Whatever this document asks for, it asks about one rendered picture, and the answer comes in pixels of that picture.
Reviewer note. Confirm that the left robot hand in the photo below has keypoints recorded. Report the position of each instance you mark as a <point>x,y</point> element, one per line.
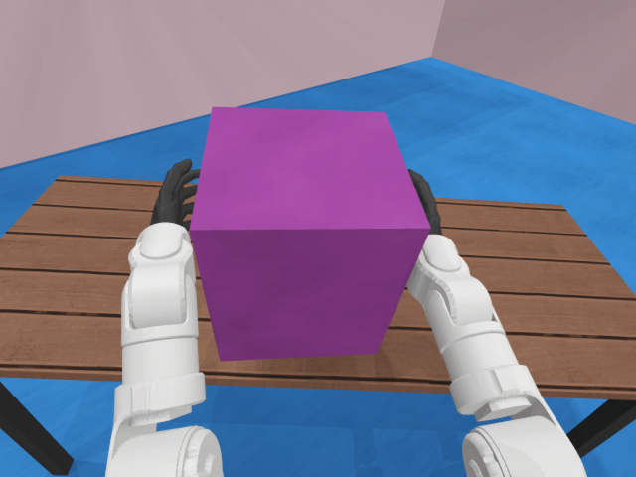
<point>168,207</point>

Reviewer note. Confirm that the robot right forearm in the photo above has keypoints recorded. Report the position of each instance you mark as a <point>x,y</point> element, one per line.
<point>487,380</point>

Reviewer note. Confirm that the left robot upper arm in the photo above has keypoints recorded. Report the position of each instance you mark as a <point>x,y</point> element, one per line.
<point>182,452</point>

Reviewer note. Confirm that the robot left forearm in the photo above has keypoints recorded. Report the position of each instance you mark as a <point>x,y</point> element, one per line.
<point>159,326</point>

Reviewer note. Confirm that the table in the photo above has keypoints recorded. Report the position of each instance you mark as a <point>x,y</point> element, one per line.
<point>567,314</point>

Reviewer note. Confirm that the right robot hand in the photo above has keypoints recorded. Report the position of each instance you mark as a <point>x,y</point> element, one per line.
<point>428,202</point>

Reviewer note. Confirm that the carton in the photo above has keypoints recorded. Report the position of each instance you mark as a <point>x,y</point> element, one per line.
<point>306,228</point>

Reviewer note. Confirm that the right robot upper arm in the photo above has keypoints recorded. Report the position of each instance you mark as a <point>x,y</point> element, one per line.
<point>526,447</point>

